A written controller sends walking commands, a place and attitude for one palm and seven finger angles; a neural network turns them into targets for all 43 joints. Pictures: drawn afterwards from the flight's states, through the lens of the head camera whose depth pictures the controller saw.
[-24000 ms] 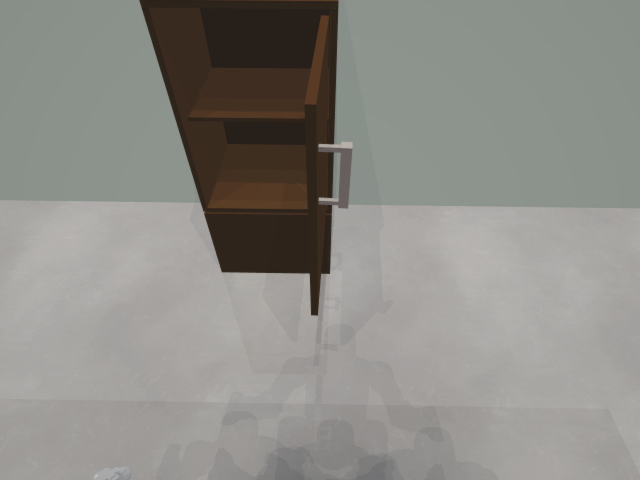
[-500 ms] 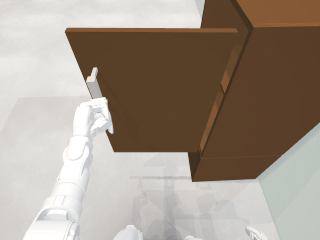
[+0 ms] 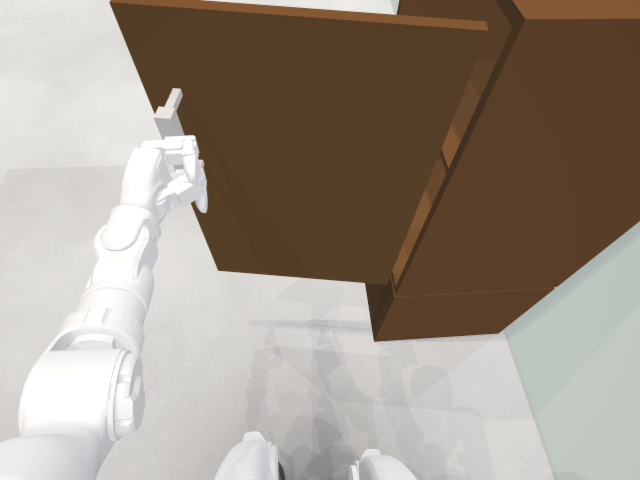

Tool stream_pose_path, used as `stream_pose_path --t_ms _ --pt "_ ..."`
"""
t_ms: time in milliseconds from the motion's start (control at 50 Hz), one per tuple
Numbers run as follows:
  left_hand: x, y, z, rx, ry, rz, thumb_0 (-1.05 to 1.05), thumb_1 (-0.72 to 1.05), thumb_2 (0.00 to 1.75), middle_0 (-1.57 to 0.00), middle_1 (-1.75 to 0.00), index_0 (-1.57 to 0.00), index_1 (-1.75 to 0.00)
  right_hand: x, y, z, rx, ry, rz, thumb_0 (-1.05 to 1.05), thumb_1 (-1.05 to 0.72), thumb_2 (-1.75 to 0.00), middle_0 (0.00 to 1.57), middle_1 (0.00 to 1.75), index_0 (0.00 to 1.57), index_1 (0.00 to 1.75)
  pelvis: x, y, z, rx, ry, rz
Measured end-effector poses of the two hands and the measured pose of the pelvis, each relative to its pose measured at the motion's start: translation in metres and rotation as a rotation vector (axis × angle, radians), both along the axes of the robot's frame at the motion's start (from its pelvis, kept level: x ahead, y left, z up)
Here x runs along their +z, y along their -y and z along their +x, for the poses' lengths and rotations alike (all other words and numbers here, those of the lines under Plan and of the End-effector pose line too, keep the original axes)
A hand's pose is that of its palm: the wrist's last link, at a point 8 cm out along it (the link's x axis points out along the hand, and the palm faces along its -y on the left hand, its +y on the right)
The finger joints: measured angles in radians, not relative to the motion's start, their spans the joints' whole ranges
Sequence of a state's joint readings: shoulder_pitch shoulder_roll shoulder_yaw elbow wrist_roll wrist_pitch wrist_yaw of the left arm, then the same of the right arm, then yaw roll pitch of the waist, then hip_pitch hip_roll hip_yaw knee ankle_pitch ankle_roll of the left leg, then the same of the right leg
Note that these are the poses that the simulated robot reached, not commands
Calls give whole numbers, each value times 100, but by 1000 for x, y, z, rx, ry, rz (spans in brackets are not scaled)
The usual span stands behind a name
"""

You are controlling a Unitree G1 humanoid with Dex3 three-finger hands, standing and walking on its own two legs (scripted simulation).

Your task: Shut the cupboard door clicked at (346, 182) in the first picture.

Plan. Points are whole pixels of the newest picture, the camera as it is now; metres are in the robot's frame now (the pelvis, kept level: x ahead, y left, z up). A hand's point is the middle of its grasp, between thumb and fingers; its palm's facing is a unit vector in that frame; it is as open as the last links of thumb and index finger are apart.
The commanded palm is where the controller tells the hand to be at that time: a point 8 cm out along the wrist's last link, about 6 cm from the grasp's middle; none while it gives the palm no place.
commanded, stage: push the door shut along its arc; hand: left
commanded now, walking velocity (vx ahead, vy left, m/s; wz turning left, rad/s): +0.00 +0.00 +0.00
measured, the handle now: (184, 145) +0.54 +0.17 +0.08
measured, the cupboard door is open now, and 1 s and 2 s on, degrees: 81 70 57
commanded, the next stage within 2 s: pull the fist back off the door in 1.34 s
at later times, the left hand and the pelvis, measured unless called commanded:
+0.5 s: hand (223, 158) +0.50 +0.12 +0.09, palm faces -0.28 -0.96 -0.04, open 3.1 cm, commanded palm +0.51 +0.15 +0.09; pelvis +0.00 +0.02 -0.01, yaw -1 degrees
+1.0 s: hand (254, 125) +0.56 +0.08 +0.09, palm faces -0.36 -0.93 -0.02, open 2.9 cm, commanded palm +0.57 +0.11 +0.09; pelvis +0.00 +0.00 -0.03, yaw -3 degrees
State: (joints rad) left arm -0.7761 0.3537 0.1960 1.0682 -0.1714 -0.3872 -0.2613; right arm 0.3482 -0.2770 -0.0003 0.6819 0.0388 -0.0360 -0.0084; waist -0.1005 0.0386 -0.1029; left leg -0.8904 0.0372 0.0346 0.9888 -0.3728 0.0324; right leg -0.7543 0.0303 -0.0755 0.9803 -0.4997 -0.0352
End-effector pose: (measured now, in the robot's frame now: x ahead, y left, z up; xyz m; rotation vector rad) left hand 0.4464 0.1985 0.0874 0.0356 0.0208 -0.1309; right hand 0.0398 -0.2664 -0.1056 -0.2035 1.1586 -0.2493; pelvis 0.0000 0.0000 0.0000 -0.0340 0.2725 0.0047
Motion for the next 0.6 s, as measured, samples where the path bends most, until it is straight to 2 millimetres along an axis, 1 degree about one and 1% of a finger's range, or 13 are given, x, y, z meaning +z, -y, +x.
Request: stream_pose_path --t_ms 200,320,400,480,600 --pt "-2 6 24 -51 -18 -18 1 90 90 -130 -150 -132 -150 -3 -5 -22 -31 -49 -14 1 -91 -90 20 30 21 30 -6 -8 -1 -7 -37 -12" --pt "-1 6 35 -78 -18 -15 1 90 90 -130 -150 -131 -150 -4 -11 -32 -44 -70 -13 0 -91 -90 20 30 21 30 -9 -12 -2 -10 -51 -19" --pt "0 9 41 -105 -16 -1 1 90 90 -130 -150 -131 -150 -5 -14 -38 -46 -89 -14 0 -91 -90 20 30 21 30 -11 -14 -3 -6 -62 -26" --pt "3 21 49 -146 -11 9 1 90 90 -130 -150 -130 -150 -7 -16 -44 -44 -108 -15 0 -91 -90 20 30 21 30 -13 -16 -4 -2 -74 -31" --pt "5 43 66 -177 -23 -12 1 90 90 -130 -150 -130 -150 -9 -17 -54 -59 -117 -21 0 -91 -90 20 30 21 30 -18 -17 -7 -8 -97 -32"
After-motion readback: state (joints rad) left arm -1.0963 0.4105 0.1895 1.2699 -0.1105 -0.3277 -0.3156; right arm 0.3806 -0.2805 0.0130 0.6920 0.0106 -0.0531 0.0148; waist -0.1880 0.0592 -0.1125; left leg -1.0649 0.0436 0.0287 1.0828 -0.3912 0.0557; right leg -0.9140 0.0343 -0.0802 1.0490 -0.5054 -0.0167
